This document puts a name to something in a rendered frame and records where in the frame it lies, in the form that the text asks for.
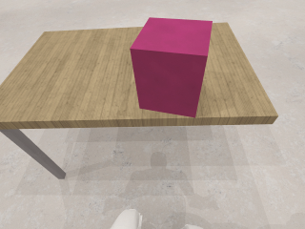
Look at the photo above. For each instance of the robot left thigh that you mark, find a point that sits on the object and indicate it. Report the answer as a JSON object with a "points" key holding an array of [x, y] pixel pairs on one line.
{"points": [[128, 219]]}

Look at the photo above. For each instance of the carton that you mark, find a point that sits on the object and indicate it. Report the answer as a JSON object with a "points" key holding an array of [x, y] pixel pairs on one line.
{"points": [[169, 58]]}

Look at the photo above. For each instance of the table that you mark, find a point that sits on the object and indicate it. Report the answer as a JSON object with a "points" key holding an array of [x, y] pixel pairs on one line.
{"points": [[85, 79]]}

